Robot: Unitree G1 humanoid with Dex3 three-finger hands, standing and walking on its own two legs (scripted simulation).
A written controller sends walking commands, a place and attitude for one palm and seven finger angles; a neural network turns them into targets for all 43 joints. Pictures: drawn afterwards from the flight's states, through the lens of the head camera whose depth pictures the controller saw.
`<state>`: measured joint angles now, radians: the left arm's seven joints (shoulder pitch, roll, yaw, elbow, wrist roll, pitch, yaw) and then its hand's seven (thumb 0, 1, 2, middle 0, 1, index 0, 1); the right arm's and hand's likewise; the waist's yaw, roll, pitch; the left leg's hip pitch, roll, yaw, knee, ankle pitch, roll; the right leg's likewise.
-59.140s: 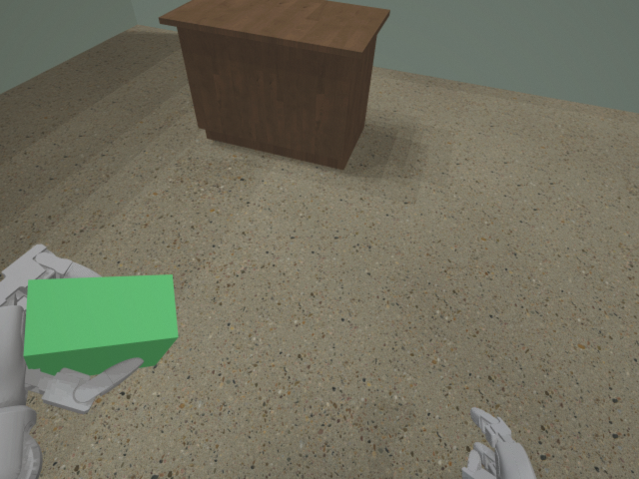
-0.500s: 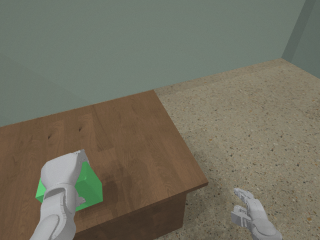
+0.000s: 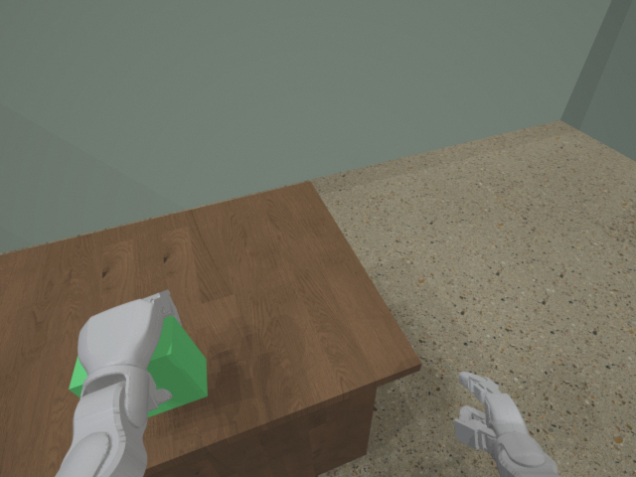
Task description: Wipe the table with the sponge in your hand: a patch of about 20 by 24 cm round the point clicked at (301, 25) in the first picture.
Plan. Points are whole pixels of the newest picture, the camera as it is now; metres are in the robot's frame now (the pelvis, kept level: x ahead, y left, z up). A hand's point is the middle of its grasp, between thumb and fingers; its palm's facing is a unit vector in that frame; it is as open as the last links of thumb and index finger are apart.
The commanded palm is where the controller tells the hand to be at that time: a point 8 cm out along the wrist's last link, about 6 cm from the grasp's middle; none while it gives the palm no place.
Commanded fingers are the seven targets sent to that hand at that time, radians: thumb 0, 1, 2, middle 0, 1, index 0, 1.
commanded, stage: bring the sponge back beside the body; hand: left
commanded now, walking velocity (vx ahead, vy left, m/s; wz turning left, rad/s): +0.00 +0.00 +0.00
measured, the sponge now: (152, 378) +0.22 +0.27 +0.00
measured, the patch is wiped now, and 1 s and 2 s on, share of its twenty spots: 1.00 1.00 1.00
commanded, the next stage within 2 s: step back with the hand held close in 1.42 s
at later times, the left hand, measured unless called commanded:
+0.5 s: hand (118, 353) +0.21 +0.28 +0.08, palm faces +0.09 -0.18 -0.98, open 10.2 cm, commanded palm +0.17 +0.27 +0.15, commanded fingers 0.00 0.10 1.30 -1.20 -1.60 -1.20 -1.60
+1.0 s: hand (88, 363) +0.18 +0.28 +0.11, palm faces +0.11 -0.18 -0.98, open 10.2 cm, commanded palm +0.14 +0.28 +0.18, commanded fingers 0.00 0.10 1.30 -1.20 -1.60 -1.20 -1.60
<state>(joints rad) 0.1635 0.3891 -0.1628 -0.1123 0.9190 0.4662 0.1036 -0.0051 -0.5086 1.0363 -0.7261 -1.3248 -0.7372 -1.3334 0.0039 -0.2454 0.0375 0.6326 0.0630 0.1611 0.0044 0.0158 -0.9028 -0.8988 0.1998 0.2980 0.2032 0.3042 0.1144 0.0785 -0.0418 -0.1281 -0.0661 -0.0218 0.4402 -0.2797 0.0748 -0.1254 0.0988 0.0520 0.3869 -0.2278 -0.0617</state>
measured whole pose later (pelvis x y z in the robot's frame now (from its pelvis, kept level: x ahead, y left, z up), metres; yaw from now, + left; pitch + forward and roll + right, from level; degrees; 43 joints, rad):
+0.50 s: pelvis -0.01 +0.00 +0.00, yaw +0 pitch -3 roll -1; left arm 0.21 0.45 -0.11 -0.25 0.88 0.49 0.04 -0.01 -0.51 1.04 -0.73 -1.32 -0.74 -1.33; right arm -0.01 -0.25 0.05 0.62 0.06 0.17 0.00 0.02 -0.90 -0.90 0.20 0.30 0.20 0.30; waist 0.13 0.09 -0.02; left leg -0.09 -0.07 -0.03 0.42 -0.26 0.08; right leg -0.09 0.09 0.05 0.36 -0.21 -0.06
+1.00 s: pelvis -0.02 +0.00 +0.00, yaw +1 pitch -5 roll -1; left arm 0.27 0.51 -0.03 -0.39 0.83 0.50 -0.02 -0.01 -0.51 1.04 -0.73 -1.32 -0.74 -1.33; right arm -0.01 -0.26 0.06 0.60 0.07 0.17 -0.01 0.02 -0.90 -0.90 0.20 0.30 0.20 0.30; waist 0.13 0.10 0.00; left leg -0.09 -0.07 -0.03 0.42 -0.25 0.07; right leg -0.08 0.10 0.04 0.36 -0.20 -0.06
